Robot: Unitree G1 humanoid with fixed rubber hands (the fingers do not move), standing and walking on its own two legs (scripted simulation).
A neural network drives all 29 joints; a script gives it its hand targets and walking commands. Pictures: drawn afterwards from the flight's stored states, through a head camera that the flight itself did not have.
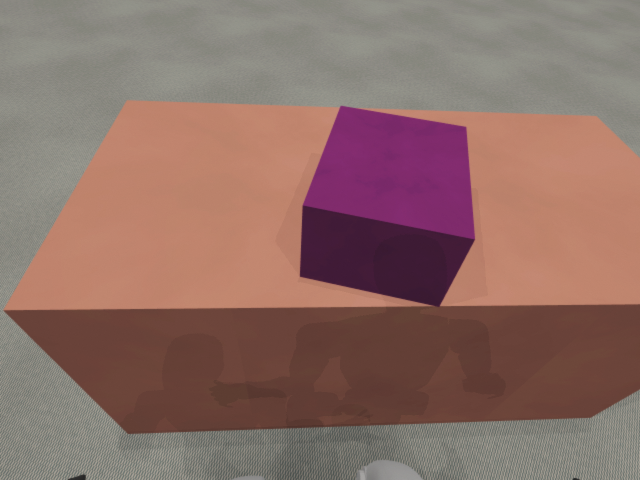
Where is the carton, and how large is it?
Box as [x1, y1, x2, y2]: [300, 106, 474, 306]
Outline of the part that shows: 340,106 303,203 300,276 438,306 474,240 466,129 463,126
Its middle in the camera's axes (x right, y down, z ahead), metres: +0.12 -0.08 +0.72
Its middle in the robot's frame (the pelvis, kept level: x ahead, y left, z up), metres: +0.59 -0.09 +0.00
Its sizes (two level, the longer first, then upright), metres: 0.311 0.250 0.173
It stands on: a pedestal, 0.65 m high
